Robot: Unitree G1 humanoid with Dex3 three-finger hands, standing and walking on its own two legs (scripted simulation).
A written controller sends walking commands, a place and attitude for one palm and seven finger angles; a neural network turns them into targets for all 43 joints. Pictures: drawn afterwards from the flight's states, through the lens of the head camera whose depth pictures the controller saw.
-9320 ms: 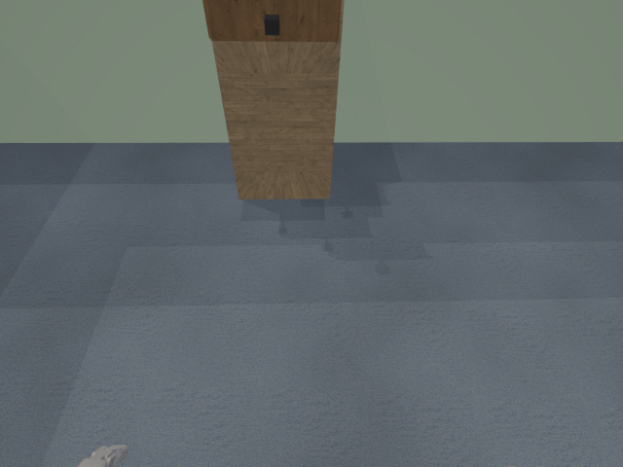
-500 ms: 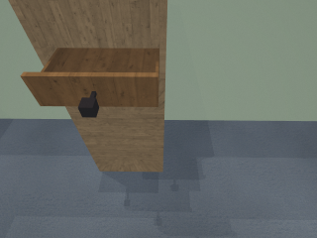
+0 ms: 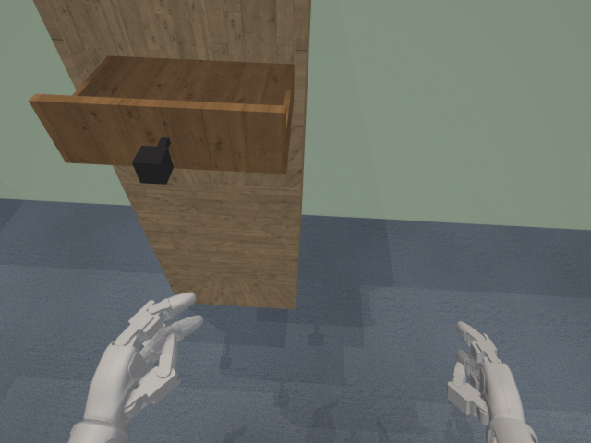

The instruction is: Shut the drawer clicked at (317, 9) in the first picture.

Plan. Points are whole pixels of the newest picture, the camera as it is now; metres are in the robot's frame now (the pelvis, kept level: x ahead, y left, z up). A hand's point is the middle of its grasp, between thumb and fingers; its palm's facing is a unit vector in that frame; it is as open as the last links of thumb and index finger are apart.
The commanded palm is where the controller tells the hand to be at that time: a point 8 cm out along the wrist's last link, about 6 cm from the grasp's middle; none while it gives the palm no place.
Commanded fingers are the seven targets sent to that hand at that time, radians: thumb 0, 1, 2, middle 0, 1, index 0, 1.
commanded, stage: raise the hand and make a fist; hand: left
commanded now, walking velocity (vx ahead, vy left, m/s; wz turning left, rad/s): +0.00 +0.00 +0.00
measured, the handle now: (158, 156) +0.49 +0.25 +0.12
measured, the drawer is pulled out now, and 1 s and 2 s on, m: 0.15 0.15 0.15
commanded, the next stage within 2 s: bring the fist close to the handle in 1.52 s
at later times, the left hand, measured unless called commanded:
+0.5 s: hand (117, 282) +0.27 +0.23 +0.12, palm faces +0.06 -1.00 -0.05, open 3.7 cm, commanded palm +0.21 +0.26 +0.12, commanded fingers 0.00 0.90 0.90 -1.10 -1.27 -1.10 -1.27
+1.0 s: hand (107, 228) +0.28 +0.22 +0.20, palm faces -0.03 -1.00 -0.05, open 3.2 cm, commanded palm +0.25 +0.26 +0.20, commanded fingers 0.00 0.90 0.90 -1.40 -1.60 -1.40 -1.60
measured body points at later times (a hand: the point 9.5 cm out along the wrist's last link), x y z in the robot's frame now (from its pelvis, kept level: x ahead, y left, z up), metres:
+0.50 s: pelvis -0.01 +0.02 +0.01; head +0.01 +0.00 +0.46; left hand +0.26 +0.28 +0.12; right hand +0.11 -0.23 -0.08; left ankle +0.03 +0.15 -0.70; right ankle -0.02 -0.07 -0.70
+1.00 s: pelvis -0.01 +0.05 +0.03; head -0.03 +0.04 +0.48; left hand +0.28 +0.27 +0.20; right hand +0.21 -0.14 -0.02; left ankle +0.03 +0.15 -0.70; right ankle -0.02 -0.07 -0.70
